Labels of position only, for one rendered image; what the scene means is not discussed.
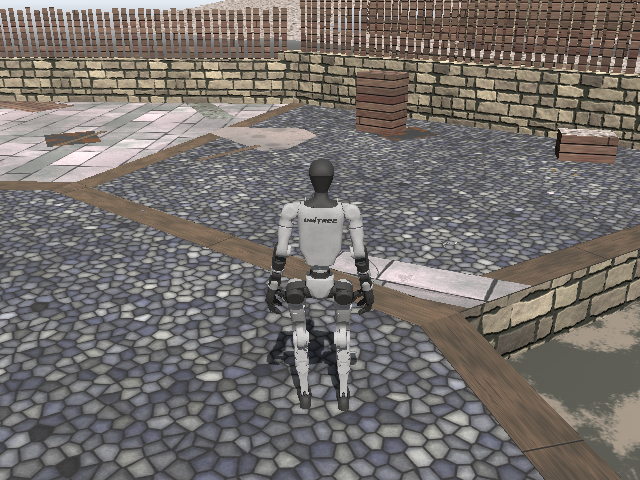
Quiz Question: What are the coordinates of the left robot forearm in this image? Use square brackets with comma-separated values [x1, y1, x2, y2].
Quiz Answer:
[268, 242, 286, 290]

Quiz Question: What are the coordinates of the left robot hand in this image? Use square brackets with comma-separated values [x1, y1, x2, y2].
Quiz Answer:
[265, 287, 289, 314]

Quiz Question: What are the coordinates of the right robot forearm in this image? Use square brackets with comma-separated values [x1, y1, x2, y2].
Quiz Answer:
[355, 245, 373, 291]

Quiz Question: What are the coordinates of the robot right upper arm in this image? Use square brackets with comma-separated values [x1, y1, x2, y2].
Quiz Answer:
[342, 203, 365, 259]

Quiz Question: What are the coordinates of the humanoid robot head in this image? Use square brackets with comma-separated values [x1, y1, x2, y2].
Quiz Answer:
[304, 159, 338, 208]

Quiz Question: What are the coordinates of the right robot hand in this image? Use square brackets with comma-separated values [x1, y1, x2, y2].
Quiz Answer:
[351, 287, 374, 315]

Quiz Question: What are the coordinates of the robot left upper arm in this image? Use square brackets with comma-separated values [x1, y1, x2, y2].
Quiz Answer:
[276, 202, 300, 258]

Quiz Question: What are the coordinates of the right robot thigh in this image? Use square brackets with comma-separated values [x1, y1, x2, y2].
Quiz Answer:
[333, 279, 353, 349]

